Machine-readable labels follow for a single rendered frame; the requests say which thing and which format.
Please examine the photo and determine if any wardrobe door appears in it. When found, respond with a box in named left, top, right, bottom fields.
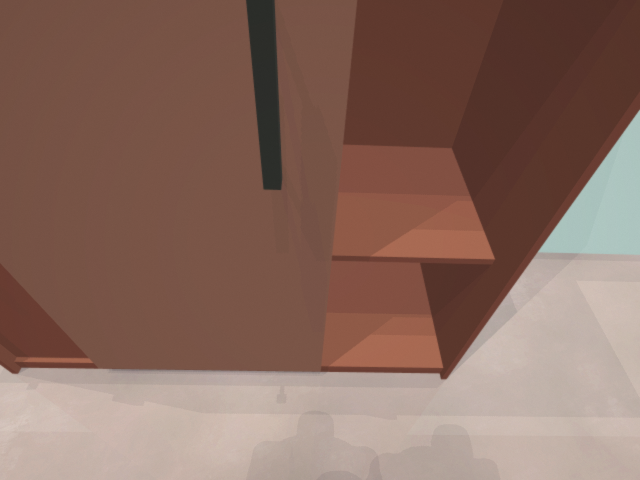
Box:
left=0, top=264, right=88, bottom=358
left=0, top=0, right=357, bottom=372

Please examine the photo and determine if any handle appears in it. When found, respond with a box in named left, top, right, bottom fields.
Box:
left=246, top=0, right=282, bottom=190

